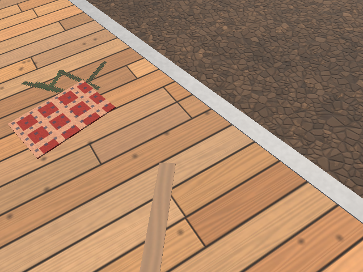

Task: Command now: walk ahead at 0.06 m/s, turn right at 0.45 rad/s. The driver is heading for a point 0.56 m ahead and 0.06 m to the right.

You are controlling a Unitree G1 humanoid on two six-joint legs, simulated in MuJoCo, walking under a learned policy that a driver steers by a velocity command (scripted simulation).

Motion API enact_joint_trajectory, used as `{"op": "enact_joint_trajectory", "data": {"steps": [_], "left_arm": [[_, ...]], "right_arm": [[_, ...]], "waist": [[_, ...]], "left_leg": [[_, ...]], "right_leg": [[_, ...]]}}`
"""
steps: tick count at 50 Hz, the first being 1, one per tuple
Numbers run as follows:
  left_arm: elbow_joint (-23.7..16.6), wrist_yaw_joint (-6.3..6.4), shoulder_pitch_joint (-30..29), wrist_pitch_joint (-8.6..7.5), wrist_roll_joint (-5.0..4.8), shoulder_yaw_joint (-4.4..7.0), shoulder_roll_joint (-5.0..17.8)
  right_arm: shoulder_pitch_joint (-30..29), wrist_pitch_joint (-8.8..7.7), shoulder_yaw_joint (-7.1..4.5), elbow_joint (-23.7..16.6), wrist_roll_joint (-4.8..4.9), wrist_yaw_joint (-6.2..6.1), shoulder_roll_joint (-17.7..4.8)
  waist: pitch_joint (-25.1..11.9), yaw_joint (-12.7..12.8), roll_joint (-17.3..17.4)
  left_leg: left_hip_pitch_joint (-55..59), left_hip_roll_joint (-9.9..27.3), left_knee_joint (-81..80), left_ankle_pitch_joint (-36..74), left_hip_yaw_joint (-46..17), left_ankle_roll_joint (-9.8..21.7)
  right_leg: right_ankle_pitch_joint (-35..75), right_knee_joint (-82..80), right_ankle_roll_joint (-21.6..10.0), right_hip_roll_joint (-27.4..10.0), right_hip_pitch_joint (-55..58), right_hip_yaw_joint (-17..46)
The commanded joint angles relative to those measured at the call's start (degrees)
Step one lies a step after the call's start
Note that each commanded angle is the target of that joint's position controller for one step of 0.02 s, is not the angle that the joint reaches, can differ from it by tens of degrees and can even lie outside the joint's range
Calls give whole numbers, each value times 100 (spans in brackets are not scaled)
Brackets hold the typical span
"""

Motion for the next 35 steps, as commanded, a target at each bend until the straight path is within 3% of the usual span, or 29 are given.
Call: {"op": "enact_joint_trajectory", "data": {"steps": [1,2,4,6,8,11,13,15,16,17,18,19,20,21,23,25,30,32,35], "left_arm": [[-450,32,-76,-243,-124,287,1068],[-444,57,-45,-250,-250,275,989],[-417,119,198,-233,-263,235,853],[-436,180,318,-250,-208,271,933],[-459,201,370,-273,-213,321,1054],[-530,148,377,-265,-241,368,1162],[-580,107,345,-242,-253,364,1137],[-658,92,189,-217,-266,317,990],[-707,82,139,-223,-247,260,798],[-792,69,41,-244,-213,152,433],[-1052,43,107,-308,-256,52,61],[-1206,52,51,-375,-344,132,503],[-1100,40,31,-380,-347,236,854],[-969,22,115,-376,-299,266,854],[-970,-36,7,-428,-254,227,626],[-1046,-93,-170,-488,-246,160,415],[-1420,-208,-991,-572,-191,-32,84],[-1529,-268,-1288,-588,-226,-54,78],[-1651,-322,-1409,-584,-264,11,277]], "right_arm": [[-137,-52,-210,-362,-8,-37,-582],[-154,-79,-230,-343,-24,-16,-622],[-433,-203,-200,-405,55,87,-493],[-671,-359,-184,-433,101,163,-475],[-778,-494,-144,-415,94,230,-391],[-740,-618,-119,-382,151,318,-411],[-557,-682,-146,-324,206,347,-525],[-121,-743,-184,-166,217,341,-580],[231,-758,-232,-55,207,307,-685],[958,-765,-300,97,143,247,-922],[1450,-720,-381,187,0,213,-1430],[1325,-728,-401,233,-46,264,-1456],[1024,-746,-285,118,25,257,-1023],[866,-752,-197,92,52,254,-745],[826,-746,-112,161,17,253,-558],[980,-765,-105,260,-14,249,-579],[1199,-716,-109,433,108,240,-823],[1463,-683,-115,538,155,247,-939],[1661,-598,-127,675,219,257,-1061]], "waist": [[-474,-96,-738],[-535,-79,-682],[-448,45,-833],[-370,146,-889],[-372,204,-909],[-326,205,-1025],[-327,105,-1048],[-352,-199,-956],[-444,-380,-844],[-756,-681,-389],[-947,-637,929],[-457,-560,1155],[-53,-509,843],[69,-439,725],[174,-390,617],[154,-426,534],[183,-605,430],[219,-701,416],[233,-554,483]], "left_leg": [[-1284,38,1408,-159,-553,-107],[-1409,150,1211,226,-578,-121],[-1472,138,686,749,-522,-154],[-1333,87,-170,1017,-527,-192],[-925,14,-921,1132,-496,-227],[-203,-99,-1613,1021,-412,-217],[359,-143,-1970,1179,-412,-162],[1225,-115,-2578,1645,-353,-43],[1910,83,-2729,1679,-419,53],[2978,856,-2849,1173,-1160,311],[3724,2030,-3397,-460,-3043,947],[3287,2598,-3757,-1518,-4090,1395],[3052,2327,-3790,-1452,-3581,1308],[2875,1977,-3797,-896,-2974,1129],[2563,1647,-3896,312,-2126,1007],[2371,1443,-4012,1239,-1523,1051],[2010,1235,-4072,2606,-603,1094],[2013,1326,-4065,2729,-521,1080],[2452,1619,-3854,3423,-517,987]], "right_leg": [[1531,-1804,-1073,-1413,1090,2183],[551,-1913,-969,-1339,1313,2222],[-761,-2247,-953,-1170,1471,2332],[-717,-2341,-949,-1097,1604,2304],[-469,-2278,-957,-1000,1507,2192],[-614,-2195,-1006,-922,1007,2293],[-770,-2130,-969,-894,668,2520],[-958,-1823,-779,-681,223,2552],[-1062,-1452,-602,-477,-203,2433],[-1456,-333,-325,-155,-1020,2012],[-1805,1331,-10,530,-2298,1005],[-1666,2268,56,111,-3112,915],[-1195,2702,93,-133,-3306,946],[-754,2835,132,-190,-3233,887],[-70,2772,167,-344,-3091,873],[398,2543,234,-331,-2934,703],[1417,737,359,-393,-2204,62],[1533,242,306,-296,-1836,-120],[1308,-225,49,-180,-1531,-132]]}}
